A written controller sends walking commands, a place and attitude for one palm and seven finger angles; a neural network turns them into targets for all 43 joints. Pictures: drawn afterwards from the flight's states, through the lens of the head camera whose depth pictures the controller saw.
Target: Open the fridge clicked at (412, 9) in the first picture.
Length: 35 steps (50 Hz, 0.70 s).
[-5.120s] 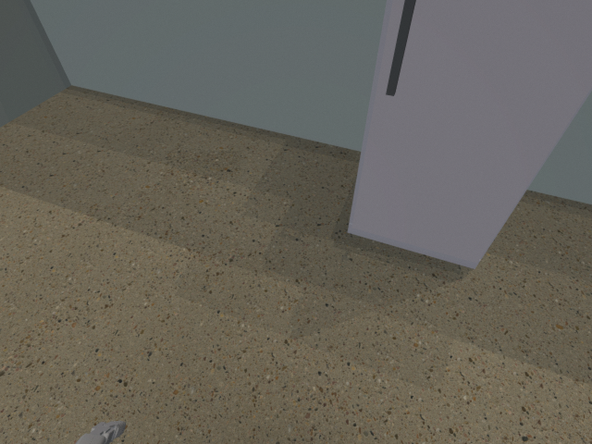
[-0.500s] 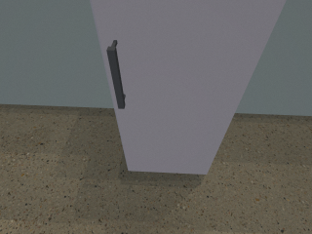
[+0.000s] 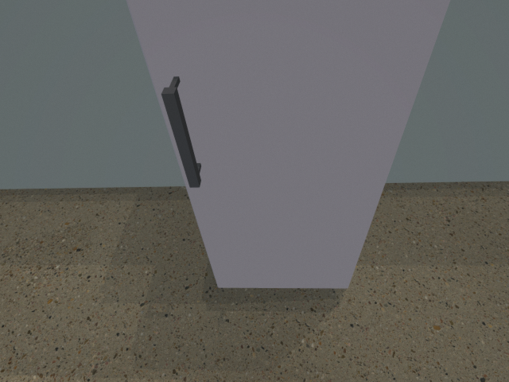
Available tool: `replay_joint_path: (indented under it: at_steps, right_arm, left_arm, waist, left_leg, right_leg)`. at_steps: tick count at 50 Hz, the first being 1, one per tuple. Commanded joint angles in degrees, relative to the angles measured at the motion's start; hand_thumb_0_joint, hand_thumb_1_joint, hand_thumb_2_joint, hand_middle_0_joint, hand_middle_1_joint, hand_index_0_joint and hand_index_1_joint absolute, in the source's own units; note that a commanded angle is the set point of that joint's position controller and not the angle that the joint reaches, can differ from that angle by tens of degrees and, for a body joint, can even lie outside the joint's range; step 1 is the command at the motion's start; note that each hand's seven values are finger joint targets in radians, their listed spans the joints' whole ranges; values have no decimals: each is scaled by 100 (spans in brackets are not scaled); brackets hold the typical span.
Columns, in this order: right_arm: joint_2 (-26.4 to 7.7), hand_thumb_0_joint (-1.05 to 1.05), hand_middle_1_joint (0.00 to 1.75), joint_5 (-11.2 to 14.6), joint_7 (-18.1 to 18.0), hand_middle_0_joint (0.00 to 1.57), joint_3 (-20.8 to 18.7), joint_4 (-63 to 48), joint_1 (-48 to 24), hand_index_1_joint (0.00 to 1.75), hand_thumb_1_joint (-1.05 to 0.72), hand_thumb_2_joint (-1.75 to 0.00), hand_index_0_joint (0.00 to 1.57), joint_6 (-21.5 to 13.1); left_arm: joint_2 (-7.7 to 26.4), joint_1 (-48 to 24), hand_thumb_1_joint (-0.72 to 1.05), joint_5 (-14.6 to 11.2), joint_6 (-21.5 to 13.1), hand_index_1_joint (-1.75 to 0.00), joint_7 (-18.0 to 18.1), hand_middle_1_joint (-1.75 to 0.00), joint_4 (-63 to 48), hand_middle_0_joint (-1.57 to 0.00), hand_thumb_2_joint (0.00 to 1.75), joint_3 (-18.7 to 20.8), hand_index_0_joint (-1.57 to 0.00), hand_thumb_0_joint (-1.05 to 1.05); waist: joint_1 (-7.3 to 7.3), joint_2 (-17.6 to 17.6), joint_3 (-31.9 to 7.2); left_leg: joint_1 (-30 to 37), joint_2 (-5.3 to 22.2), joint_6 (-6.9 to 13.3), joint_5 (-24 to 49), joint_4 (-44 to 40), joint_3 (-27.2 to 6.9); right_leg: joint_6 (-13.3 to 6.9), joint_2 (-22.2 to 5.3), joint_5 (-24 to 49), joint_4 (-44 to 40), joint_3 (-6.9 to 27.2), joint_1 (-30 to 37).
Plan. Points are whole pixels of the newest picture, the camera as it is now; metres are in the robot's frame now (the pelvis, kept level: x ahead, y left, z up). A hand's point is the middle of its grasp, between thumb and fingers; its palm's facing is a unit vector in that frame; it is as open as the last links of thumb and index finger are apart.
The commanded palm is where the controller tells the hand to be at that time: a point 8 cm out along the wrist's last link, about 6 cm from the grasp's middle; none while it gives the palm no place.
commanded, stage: look again from close up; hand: left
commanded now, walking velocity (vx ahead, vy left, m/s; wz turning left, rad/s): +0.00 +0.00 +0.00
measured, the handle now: (186, 136) +0.56 +0.17 +0.09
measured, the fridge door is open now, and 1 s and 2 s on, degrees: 0 0 0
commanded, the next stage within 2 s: shuffle to correct the standing spot in 0.74 s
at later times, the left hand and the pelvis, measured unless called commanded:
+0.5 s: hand out of the picture +0.01 +0.16 -0.17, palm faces +0.03 -0.98 -0.22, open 7.3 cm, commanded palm none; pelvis +0.00 -0.02 +0.00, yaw +1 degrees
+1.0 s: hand out of the picture +0.01 +0.16 -0.17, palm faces +0.05 -0.98 -0.20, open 7.4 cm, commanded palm none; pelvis +0.00 -0.02 +0.00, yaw +1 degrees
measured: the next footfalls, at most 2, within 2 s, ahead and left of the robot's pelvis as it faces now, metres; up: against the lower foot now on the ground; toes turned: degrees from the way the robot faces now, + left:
left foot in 1.60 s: +0.20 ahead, +0.13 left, +0.00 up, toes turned +7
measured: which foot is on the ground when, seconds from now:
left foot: down 0.00-1.00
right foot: down 0.00-1.00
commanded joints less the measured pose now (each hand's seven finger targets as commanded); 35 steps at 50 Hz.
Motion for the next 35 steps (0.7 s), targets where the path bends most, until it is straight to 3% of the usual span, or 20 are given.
replay_joint_path:
  at_steps: [1, 19, 27, 35]
  right_arm:
    - [-475, 0, 30, 14, -53, 20, -83, -72, 403, 30, -90, -90, 20, -54]
    - [-565, 0, 30, 27, -53, 20, -119, 81, 233, 30, -90, -90, 20, -9]
    - [-593, 0, 30, 11, -33, 20, -121, 71, 195, 30, -90, -90, 20, 29]
    - [-620, 0, 30, 16, -29, 20, -132, 54, 187, 30, -90, -90, 20, 5]
  left_arm:
    - [616, 295, 90, -36, -70, -30, 39, -30, -160, -20, 90, 126, -20, 0]
    - [821, 129, 90, -20, -71, -30, 26, -30, -159, -20, 90, 159, -20, 0]
    - [884, 93, 90, -17, -41, -30, 10, -30, -204, -20, 90, 172, -20, 0]
    - [881, 102, 90, -10, -46, -30, 10, -30, -253, -20, 90, 186, -20, 0]
  waist:
    - [67, -448, 338]
    - [61, -357, 274]
    - [59, -397, 485]
    - [89, -416, 407]
  left_leg:
    - [-928, 566, 134, 856, -629, -493]
    - [-725, 599, 71, 770, -581, -414]
    - [-809, 552, 73, 407, -608, -397]
    - [-857, 583, 80, 489, -655, -445]
  right_leg:
    - [-209, -425, 825, -404, 598, 626]
    - [-267, -496, 708, -680, 681, 651]
    - [-258, -492, -220, -999, 781, 416]
    - [-241, -464, -88, -963, 739, 550]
